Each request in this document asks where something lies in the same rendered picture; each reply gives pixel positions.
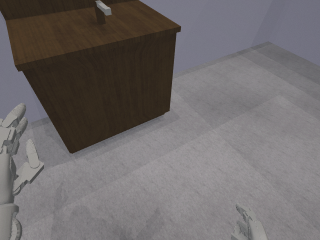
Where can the robot left forearm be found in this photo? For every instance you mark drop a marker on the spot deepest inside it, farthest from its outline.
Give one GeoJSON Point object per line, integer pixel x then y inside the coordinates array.
{"type": "Point", "coordinates": [10, 227]}

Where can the counter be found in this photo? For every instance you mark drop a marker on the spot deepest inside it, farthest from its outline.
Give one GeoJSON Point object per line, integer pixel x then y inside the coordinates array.
{"type": "Point", "coordinates": [95, 75]}

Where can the robot right hand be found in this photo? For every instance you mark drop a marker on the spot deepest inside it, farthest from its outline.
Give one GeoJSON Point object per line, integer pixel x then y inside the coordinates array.
{"type": "Point", "coordinates": [254, 230]}

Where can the robot left hand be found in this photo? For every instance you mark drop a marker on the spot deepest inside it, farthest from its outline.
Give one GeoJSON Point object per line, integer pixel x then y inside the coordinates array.
{"type": "Point", "coordinates": [11, 129]}

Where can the tap lever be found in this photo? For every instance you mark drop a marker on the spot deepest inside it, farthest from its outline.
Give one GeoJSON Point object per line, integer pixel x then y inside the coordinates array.
{"type": "Point", "coordinates": [103, 7]}

